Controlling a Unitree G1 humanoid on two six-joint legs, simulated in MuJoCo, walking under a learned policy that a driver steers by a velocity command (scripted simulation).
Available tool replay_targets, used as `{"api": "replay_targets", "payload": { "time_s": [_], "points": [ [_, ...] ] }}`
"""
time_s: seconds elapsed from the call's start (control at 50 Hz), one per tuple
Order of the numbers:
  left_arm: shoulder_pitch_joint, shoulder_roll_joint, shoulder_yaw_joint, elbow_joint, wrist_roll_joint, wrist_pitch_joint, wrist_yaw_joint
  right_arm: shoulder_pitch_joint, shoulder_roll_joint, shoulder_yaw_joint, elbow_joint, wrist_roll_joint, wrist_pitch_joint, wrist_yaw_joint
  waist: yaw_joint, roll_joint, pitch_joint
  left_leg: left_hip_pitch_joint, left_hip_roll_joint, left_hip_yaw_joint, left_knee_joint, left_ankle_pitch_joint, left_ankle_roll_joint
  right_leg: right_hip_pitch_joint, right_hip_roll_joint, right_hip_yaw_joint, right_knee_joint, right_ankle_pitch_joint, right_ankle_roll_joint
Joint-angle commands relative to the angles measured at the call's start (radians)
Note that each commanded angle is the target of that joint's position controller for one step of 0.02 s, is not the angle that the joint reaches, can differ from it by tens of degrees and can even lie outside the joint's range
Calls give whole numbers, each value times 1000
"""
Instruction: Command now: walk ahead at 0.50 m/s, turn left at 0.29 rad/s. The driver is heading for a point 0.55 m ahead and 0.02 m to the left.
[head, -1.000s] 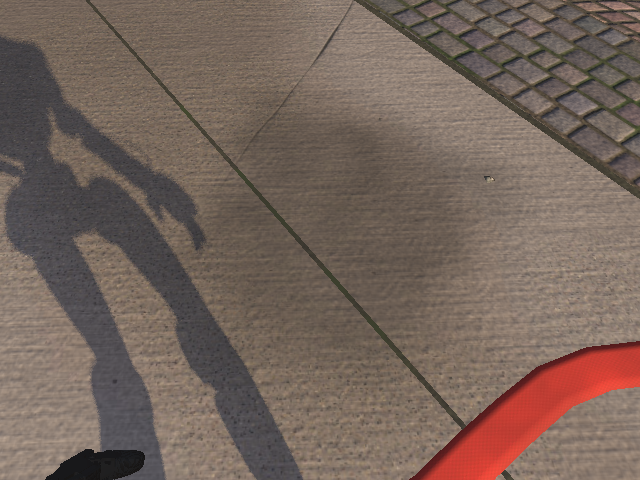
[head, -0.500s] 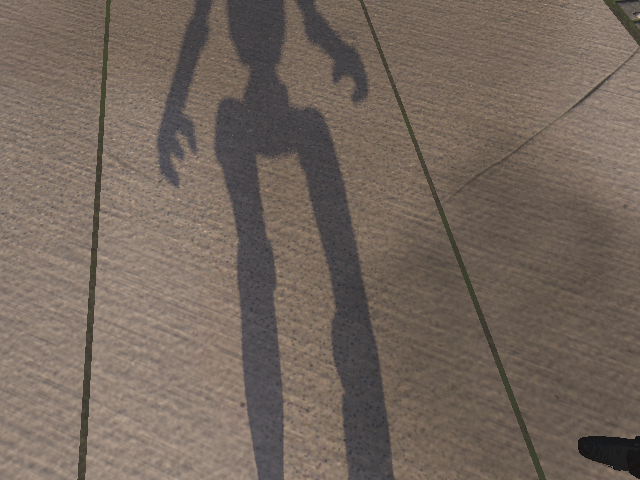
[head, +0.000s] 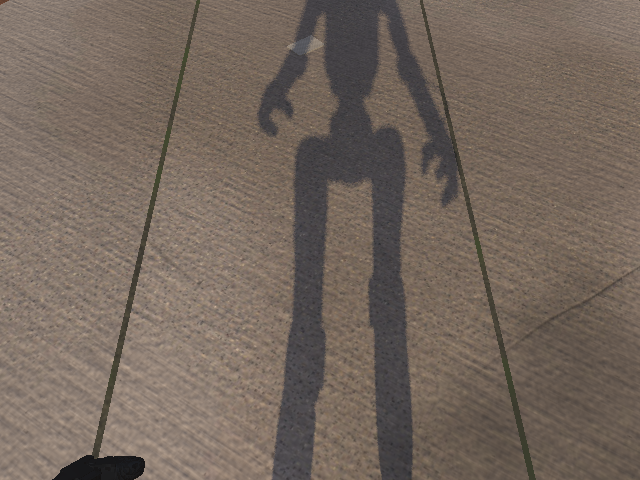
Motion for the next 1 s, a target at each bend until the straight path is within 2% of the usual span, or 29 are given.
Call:
{"api": "replay_targets", "payload": {
  "time_s": [0.02,0.04,0.06,0.1,0.16,0.22,0.3,0.36,0.38,0.4,0.42,0.44,0.46,0.5,0.56,0.62,0.66,0.68,0.7,0.72,0.74,0.78,0.82,0.86,0.9,0.94,0.96,0.98,1.0],
  "points": [
    [220,135,47,4,-11,12,7,-52,-142,-19,-96,2,-25,-1,132,-105,-96,-564,88,30,361,59,-15,568,-377,584,-280,-341,-205],
    [182,118,39,7,-3,17,9,-112,-129,-18,-114,-14,-30,1,114,-75,-22,-550,116,52,302,109,-13,448,-337,485,-305,-234,-198],
    [163,101,30,8,7,16,12,-120,-111,-19,-117,-21,-32,6,86,-84,2,-508,150,61,245,151,-9,375,-304,418,-329,-150,-189],
    [160,90,26,20,2,11,13,-90,-71,-10,-104,-15,-32,12,60,-125,-6,-443,175,90,160,174,-15,319,-268,332,-362,-26,-191],
    [181,135,36,43,-10,8,17,-159,-33,7,-124,-29,-33,14,67,-107,13,-450,187,132,-10,248,-37,299,-268,232,-393,198,-211],
    [189,160,40,63,-12,24,25,-225,-5,21,-129,-34,-45,23,84,-100,-11,-327,150,179,-228,428,-51,270,-217,85,-354,507,-170],
    [254,165,36,105,-23,46,32,-305,-26,13,-141,-27,-49,39,107,-119,-39,-236,105,172,-384,566,-35,335,-223,69,-292,488,-133],
    [219,173,37,113,-29,58,38,-230,-68,-8,-114,-41,-51,41,39,-108,-73,-83,83,173,-494,590,11,349,-217,78,-158,476,-88],
    [238,150,28,116,-21,56,38,-170,-105,-21,-94,-50,-51,33,15,-74,-110,40,105,165,-533,721,39,317,-171,55,-52,454,-55],
    [277,102,8,95,11,47,37,-95,-180,-34,-92,-69,-48,23,15,58,-231,280,281,3,-443,1139,112,175,-105,15,155,187,-1],
    [418,19,-26,120,10,49,30,-89,-140,-17,-89,-73,-32,19,49,234,-369,470,485,-225,-430,1270,289,-7,-35,23,417,-447,61],
    [392,99,-7,137,-8,63,28,-79,-72,0,-79,-47,-18,26,21,167,-380,407,455,-257,-467,1090,287,-31,-59,92,496,-565,74],
    [322,134,5,119,-21,77,31,-134,-60,6,-75,-34,-13,31,26,122,-271,318,407,-199,-504,946,248,-83,-82,87,529,-538,83],
    [253,123,10,112,-10,112,51,-251,-54,12,-76,-40,-12,35,61,66,-155,106,358,-131,-578,733,199,-55,-123,79,454,-448,98],
    [286,82,4,135,-2,145,70,-342,-67,5,-65,-61,-5,31,109,127,-121,-112,281,-20,-649,568,175,150,-110,36,272,-328,111],
    [273,63,0,151,5,148,69,-348,-56,8,-34,-51,-1,22,108,108,-133,-154,258,17,-656,385,158,272,-96,14,90,-117,89],
    [265,61,-1,156,23,147,64,-321,-39,14,-4,-42,4,18,112,86,-121,-211,215,33,-670,50,99,361,-81,-7,-16,-30,57],
    [252,77,1,144,29,146,64,-300,-41,15,14,-41,7,16,105,83,-78,-251,188,32,-674,-115,57,352,-96,8,-41,-104,31],
    [240,124,9,127,21,144,70,-296,-63,7,15,-40,12,13,88,43,-17,-261,157,43,-640,-174,35,268,-128,38,-79,-302,-6],
    [234,183,28,139,10,139,72,-297,-60,3,8,-30,14,5,81,-90,42,-243,93,129,-580,-166,8,137,-140,80,-154,-524,-47],
    [230,186,32,140,6,125,70,-309,-49,6,2,-25,4,0,92,-182,62,-195,51,198,-449,-66,-14,86,-184,176,-260,-620,-79],
    [237,193,38,149,-2,99,74,-308,-40,-5,11,-15,-18,7,93,-298,88,-272,26,248,-219,110,-16,147,-329,381,-402,-635,-140],
    [246,168,36,150,-17,75,74,-307,-42,-10,14,-13,-38,21,100,-249,93,-387,91,191,-138,63,17,250,-383,428,-392,-494,-171],
    [240,163,38,150,-31,69,69,-329,-14,-2,15,-4,-56,33,99,-201,76,-362,107,202,-275,67,34,317,-339,337,-367,-361,-141],
    [214,181,45,150,-38,75,65,-291,-7,-3,46,-9,-64,42,67,-183,33,-141,67,262,-444,234,25,248,-273,220,-326,-236,-117],
    [211,160,39,153,-26,83,61,-183,-33,-19,99,-15,-50,39,23,-157,-17,78,36,273,-522,356,11,180,-228,156,-225,-47,-84],
    [201,117,26,148,-17,80,59,-115,-61,-28,113,-15,-43,30,-5,-111,-63,187,100,196,-554,385,26,146,-183,101,-105,25,-37],
    [204,44,5,119,4,69,61,-61,-166,-50,122,-26,-31,16,2,123,-118,334,269,-34,-565,590,101,-12,-74,-16,150,-59,45],
    [195,54,3,102,5,58,70,15,-201,-58,144,-28,-23,19,-41,252,-142,379,427,-244,-626,726,237,-157,-30,-14,358,-392,85]
  ]
}}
